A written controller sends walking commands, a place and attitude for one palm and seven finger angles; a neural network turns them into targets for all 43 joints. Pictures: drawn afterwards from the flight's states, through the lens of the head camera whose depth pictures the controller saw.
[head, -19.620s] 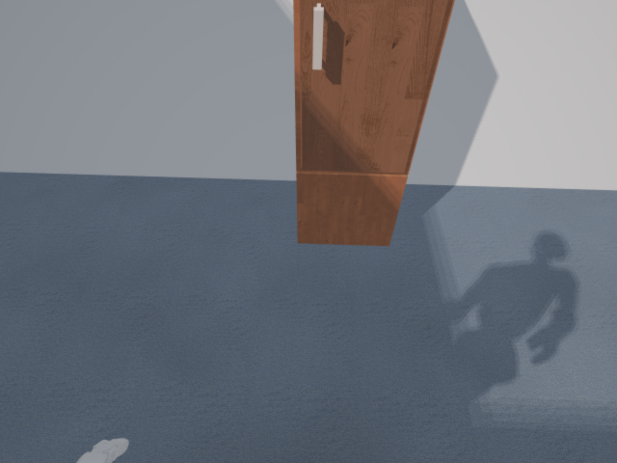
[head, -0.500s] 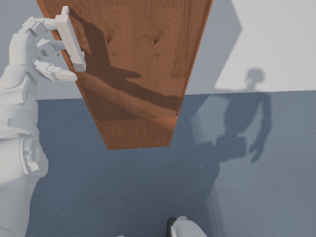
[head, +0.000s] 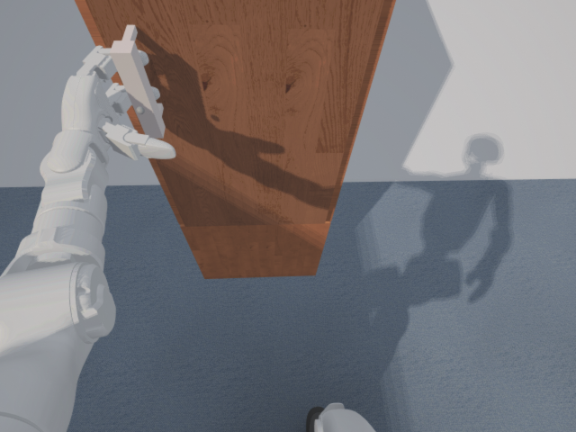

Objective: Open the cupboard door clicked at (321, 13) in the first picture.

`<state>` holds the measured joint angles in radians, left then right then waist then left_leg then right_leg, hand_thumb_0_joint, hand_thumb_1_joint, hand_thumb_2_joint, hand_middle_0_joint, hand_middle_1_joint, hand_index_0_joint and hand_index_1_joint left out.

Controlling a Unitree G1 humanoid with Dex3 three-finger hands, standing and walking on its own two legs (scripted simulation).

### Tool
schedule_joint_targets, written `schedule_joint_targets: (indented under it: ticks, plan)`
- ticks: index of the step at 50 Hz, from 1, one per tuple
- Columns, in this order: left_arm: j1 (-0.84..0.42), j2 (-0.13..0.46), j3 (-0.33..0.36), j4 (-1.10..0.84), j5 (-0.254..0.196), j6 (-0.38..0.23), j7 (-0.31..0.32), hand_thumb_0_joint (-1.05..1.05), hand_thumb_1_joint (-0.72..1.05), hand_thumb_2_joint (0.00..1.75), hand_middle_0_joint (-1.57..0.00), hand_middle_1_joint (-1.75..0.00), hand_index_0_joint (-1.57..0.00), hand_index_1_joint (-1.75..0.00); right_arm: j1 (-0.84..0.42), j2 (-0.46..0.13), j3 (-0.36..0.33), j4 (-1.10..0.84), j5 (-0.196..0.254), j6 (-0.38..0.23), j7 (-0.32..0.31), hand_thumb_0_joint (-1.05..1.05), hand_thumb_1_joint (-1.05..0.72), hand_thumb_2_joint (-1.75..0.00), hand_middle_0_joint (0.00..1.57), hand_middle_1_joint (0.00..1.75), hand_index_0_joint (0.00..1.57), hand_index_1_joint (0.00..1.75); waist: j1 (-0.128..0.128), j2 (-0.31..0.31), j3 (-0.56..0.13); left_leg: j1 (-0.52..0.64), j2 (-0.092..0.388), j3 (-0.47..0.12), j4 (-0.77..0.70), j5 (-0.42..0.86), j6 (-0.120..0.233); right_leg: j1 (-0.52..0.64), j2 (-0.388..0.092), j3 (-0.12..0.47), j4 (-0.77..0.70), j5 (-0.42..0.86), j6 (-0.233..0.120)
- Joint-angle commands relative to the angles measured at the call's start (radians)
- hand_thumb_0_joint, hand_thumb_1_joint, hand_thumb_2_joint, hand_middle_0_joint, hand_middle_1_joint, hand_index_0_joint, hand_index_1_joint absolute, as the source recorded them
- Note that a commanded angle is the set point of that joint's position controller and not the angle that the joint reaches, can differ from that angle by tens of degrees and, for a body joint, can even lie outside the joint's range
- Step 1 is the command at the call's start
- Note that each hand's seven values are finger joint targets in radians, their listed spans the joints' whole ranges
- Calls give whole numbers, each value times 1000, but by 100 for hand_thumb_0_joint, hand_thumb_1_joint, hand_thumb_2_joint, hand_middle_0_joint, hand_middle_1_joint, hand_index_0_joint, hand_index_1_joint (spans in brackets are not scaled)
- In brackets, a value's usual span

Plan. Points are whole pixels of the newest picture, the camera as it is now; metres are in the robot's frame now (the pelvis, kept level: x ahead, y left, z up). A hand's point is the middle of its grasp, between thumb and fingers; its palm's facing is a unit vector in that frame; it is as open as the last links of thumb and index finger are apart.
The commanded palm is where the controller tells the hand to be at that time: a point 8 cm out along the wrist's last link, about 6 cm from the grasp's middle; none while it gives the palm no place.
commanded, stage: slide the fingers in behind the handle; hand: left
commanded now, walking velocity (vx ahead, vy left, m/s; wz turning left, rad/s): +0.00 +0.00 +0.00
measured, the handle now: (144, 85) +0.57 +0.16 +0.13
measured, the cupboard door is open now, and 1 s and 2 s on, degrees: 0 0 16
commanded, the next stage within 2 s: close the thumb around the handle in 0.60 s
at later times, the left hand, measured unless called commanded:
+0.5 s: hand (153, 107) +0.52 +0.14 +0.13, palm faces -0.05 -1.00 -0.02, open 14.0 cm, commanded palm +0.49 +0.20 +0.13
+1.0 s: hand (151, 106) +0.51 +0.14 +0.14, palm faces -0.05 -1.00 -0.02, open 11.4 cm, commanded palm +0.49 +0.19 +0.13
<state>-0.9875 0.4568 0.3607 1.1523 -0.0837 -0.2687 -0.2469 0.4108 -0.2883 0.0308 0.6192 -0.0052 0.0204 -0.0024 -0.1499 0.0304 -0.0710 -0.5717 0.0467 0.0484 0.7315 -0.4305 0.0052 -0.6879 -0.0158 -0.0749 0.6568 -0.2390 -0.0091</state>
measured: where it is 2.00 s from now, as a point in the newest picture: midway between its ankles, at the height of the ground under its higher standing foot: outside the picture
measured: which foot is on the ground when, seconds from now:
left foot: down 0.00-1.00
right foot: down 0.00-1.00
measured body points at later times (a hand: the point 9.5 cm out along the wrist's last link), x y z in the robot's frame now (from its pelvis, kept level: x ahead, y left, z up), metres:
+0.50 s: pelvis -0.02 +0.00 +0.00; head +0.09 -0.01 +0.43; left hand +0.51 +0.20 +0.14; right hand -0.04 -0.27 -0.12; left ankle -0.05 +0.11 -0.71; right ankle +0.04 -0.12 -0.71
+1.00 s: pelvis -0.01 +0.01 +0.00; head +0.09 +0.00 +0.44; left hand +0.51 +0.20 +0.14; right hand -0.01 -0.26 -0.12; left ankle -0.05 +0.11 -0.71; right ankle +0.04 -0.12 -0.71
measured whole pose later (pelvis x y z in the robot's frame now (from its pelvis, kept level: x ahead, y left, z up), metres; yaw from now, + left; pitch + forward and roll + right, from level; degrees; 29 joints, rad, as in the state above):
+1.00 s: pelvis -0.01 +0.01 +0.00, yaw +0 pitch +16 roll -1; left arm -1.03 0.44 0.35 1.19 -0.07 -0.29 -0.20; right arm 0.43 -0.28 0.03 0.63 -0.02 -0.01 0.00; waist -0.16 0.04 -0.07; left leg -0.59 0.04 0.06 0.73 -0.42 0.01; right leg -0.71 -0.02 -0.06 0.66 -0.23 0.00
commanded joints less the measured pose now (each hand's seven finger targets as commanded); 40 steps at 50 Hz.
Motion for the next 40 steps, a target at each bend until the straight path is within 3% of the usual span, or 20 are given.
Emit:
schedule_joint_targets:
  ticks: [1,2,4,7,9,11,12,13,14,15,16,18,20,23,26,29,30,35,37,40]
  plan:
    - [-520,232,7,-248,-13,-82,11,0,-50,30,-30,-120,-30,-120,151,-144,-58,-55,0,-30,-10,0,-90,-90,20,30,20,30,-8,87,-467,102,-40,-35,-72,438,14,394,32,50,6,421,-16]
    - [-509,228,5,-254,-12,-86,15,0,-50,30,-30,-120,-30,-120,150,-144,-58,-57,0,-31,-10,0,-90,-90,20,30,20,30,-3,71,-471,100,-39,-38,-73,440,13,397,32,48,7,418,-16]
    - [-533,184,-29,-247,-16,-89,22,0,-50,30,-30,-120,-30,-120,148,-143,-58,-54,1,-37,-11,0,-90,-90,20,30,20,30,-23,60,-454,114,-39,-39,-74,427,16,373,34,45,0,400,-14]
    - [-529,229,11,-165,-17,-69,35,0,-50,30,-30,-120,-30,-120,150,-155,-56,-41,5,-40,-14,0,-90,-90,20,30,20,30,-27,-24,-405,31,-43,-34,-90,318,19,396,31,53,-14,344,-7]
    - [-565,222,4,-149,-11,-63,43,0,-50,30,-30,-120,-30,-120,147,-155,-51,-41,4,-46,-18,0,-90,-90,20,30,20,30,-33,20,-381,23,-48,-32,-96,280,20,372,26,57,-18,303,-10]
    - [-564,252,12,-122,10,-66,50,0,-50,30,-30,-120,-30,-120,152,-155,-48,-35,3,-51,-17,0,-90,-90,20,30,20,30,-34,27,-378,9,-49,-32,-91,264,21,358,25,62,-18,281,-8]
    - [-573,273,21,-127,18,-71,55,0,-50,30,-30,-120,-30,-120,159,-158,-47,-35,0,-53,-17,0,-90,-90,20,30,20,30,-34,4,-386,0,-48,-36,-92,260,22,367,25,63,-17,278,-6]
    - [-584,253,-1,-150,24,-79,52,0,-50,30,-30,-120,-30,-120,157,-155,-48,-41,0,-57,-16,0,-90,-90,20,30,20,30,-34,30,-409,12,-49,-35,-91,270,21,370,25,65,-12,287,-8]
    - [-590,241,0,-158,16,-91,52,0,-50,30,-30,-120,-30,-120,161,-154,-49,-46,-1,-61,-16,0,-90,-90,20,30,20,30,-37,23,-431,29,-49,-37,-85,287,22,373,27,62,-7,301,-9]
    - [-585,273,25,-151,13,-97,49,0,-50,30,-30,-120,-30,-120,165,-158,-50,-40,-2,-63,-16,0,-90,-90,20,30,20,30,-31,24,-457,27,-47,-37,-81,293,20,385,26,66,-5,309,-8]
    - [-575,289,37,-134,13,-99,44,0,-50,30,-30,-120,-30,-120,166,-160,-49,-39,-1,-62,-18,0,-90,-90,20,30,20,30,-29,2,-460,19,-46,-37,-81,287,19,393,27,65,-4,307,-7]
    - [-595,261,17,-114,1,-91,34,0,-50,30,-30,-120,-30,-120,165,-162,-48,-38,1,-64,-19,0,-90,-90,20,30,20,30,-42,3,-437,6,-46,-35,-84,260,20,377,27,67,-12,286,-5]
    - [-615,277,16,-115,7,-90,27,0,-50,30,-30,-120,-30,-120,171,-165,-46,-35,1,-66,-21,0,-90,-90,20,30,20,30,-43,49,-434,15,-47,-38,-85,259,19,354,26,66,-10,270,-8]
    - [-616,288,24,-119,14,-85,30,0,-50,30,-30,-120,-30,-120,180,-167,-47,-37,-3,-66,-22,0,-90,-90,20,30,20,30,-40,48,-445,15,-45,-41,-85,262,18,351,28,65,-11,264,-8]
    - [-605,301,39,-121,9,-88,35,0,-50,30,-30,-120,-30,-120,194,-172,-50,-35,-4,-64,-22,0,-90,-90,20,30,20,30,-39,17,-456,19,-42,-48,-84,283,18,353,31,58,-8,278,-8]
    - [-616,282,25,-157,10,-98,33,0,-50,30,-30,-120,-30,-120,197,-169,-52,-39,-7,-64,-20,0,-90,-90,20,30,20,30,-35,83,-483,63,-43,-49,-79,321,15,341,32,56,-3,295,-13]
    - [-603,285,34,-164,8,-100,34,0,-50,30,-30,-120,-30,-120,200,-169,-55,-36,-9,-64,-18,0,-90,-90,20,30,20,30,-31,75,-501,82,-39,-51,-76,340,13,337,33,53,-4,303,-11]
    - [-564,271,33,-150,1,-91,36,0,-50,30,-30,-120,-30,-120,196,-169,-56,-37,-8,-56,-16,0,-90,-90,20,30,20,30,-27,50,-458,58,-38,-45,-85,336,12,348,35,51,-11,312,-11]
    - [-565,231,-3,-168,7,-89,38,0,-39,35,-31,-121,-31,-121,193,-166,-57,-35,-8,-54,-14,0,-90,-90,20,30,20,30,-31,75,-447,85,-36,-48,-87,350,9,318,34,45,-11,302,-12]
    - [-554,251,22,-169,3,-89,46,0,-22,42,-32,-123,-32,-123,197,-167,-60,-33,-9,-51,-13,0,-90,-90,20,30,20,30,-29,60,-449,96,-32,-49,-85,381,8,323,37,44,-10,325,-12]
